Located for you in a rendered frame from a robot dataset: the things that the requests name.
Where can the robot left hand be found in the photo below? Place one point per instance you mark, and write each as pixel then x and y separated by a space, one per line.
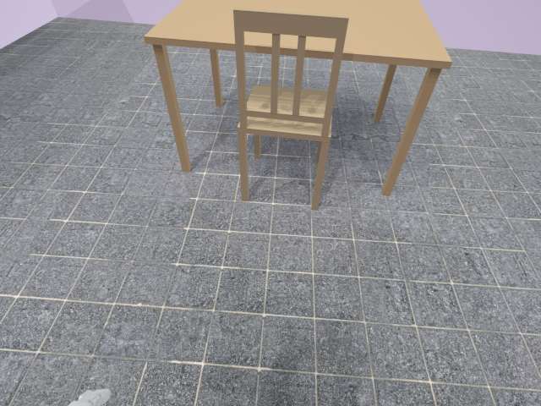
pixel 95 398

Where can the chair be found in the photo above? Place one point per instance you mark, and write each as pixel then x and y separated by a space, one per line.
pixel 286 112

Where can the table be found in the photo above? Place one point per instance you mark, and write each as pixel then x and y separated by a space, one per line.
pixel 394 32

